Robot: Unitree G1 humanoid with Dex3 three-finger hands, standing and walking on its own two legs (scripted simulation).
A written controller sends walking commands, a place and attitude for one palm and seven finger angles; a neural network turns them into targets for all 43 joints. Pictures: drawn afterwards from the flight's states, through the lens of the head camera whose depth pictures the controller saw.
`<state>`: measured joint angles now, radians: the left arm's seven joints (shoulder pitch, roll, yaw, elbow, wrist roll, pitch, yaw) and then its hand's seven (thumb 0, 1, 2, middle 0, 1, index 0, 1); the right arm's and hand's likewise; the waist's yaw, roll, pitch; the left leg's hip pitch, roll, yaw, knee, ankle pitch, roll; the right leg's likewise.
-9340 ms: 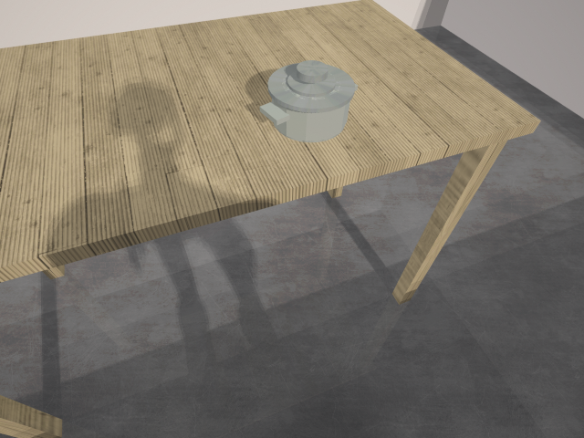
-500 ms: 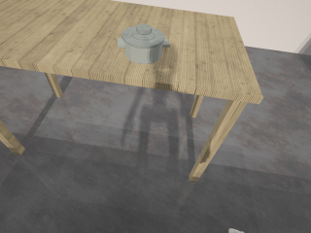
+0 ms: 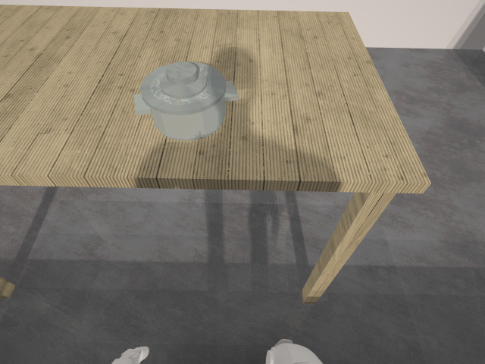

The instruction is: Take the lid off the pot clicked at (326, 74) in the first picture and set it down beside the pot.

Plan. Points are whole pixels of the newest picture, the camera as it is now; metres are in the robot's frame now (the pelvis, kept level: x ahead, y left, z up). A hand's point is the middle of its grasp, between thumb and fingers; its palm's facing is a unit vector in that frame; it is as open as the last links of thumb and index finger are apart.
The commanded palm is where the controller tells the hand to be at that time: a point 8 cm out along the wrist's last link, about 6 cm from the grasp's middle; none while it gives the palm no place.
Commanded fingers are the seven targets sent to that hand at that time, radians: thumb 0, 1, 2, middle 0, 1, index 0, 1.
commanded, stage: come to a stop and stand still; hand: left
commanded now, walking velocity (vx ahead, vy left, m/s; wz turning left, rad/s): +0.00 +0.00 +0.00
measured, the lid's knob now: (181, 73) +0.56 +0.12 +0.17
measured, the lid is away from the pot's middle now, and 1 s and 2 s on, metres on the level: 0.00 0.00 0.00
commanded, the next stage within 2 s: look again from close up in 1.32 s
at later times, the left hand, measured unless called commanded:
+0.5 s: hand out of the picture +0.14 +0.22 -0.15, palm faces +0.01 -0.96 -0.27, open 7.4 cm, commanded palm none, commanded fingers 0.00 0.90 0.90 -0.20 -0.30 -0.20 -0.30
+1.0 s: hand out of the picture +0.09 +0.19 -0.15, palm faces -0.04 -0.97 -0.26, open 7.4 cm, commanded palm none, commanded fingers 0.00 0.90 0.90 -0.20 -0.30 -0.20 -0.30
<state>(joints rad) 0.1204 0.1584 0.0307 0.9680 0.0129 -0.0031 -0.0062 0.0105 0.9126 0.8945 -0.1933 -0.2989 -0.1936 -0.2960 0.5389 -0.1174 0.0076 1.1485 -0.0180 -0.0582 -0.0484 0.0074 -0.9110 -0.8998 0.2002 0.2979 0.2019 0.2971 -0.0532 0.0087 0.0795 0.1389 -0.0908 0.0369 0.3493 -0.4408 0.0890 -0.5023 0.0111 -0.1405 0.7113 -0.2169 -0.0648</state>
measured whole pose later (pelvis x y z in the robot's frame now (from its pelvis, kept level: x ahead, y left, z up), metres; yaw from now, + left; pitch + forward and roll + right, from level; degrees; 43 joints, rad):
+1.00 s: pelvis +0.02 -0.01 +0.01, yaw -4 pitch +0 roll +2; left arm 0.23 0.20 0.04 1.01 0.01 0.02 0.01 0.01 0.91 0.89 -0.19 -0.30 -0.19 -0.30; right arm 0.31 -0.18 -0.04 1.05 -0.01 0.02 -0.03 0.01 -0.91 -0.90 0.20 0.30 0.20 0.30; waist -0.03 0.01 0.04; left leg -0.29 0.05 0.00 0.50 -0.22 -0.05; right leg -0.17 -0.03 -0.01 0.52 -0.35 0.01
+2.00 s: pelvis +0.06 +0.05 +0.01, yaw -5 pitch +1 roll -1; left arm 0.25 0.20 0.00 0.94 0.02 0.02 0.05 0.01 0.91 0.89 -0.20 -0.30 -0.20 -0.30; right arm 0.26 -0.19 -0.01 0.94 -0.01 0.00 -0.02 0.00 -0.92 -0.90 0.20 0.30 0.20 0.30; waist 0.00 0.00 0.05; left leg -0.29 -0.06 0.08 0.57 -0.30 0.10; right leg -0.19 -0.04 0.05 0.54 -0.37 0.03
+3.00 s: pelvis +0.06 +0.03 +0.01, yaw -4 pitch +0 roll +0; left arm 0.25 0.20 0.00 0.99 0.01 0.01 0.04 0.01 0.91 0.89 -0.20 -0.30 -0.20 -0.30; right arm 0.21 -0.17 0.00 1.02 0.00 0.00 -0.02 0.01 -0.91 -0.90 0.20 0.30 0.20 0.30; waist 0.01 -0.03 0.07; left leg -0.23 -0.03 0.05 0.52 -0.29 0.05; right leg -0.12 -0.02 0.02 0.47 -0.35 0.02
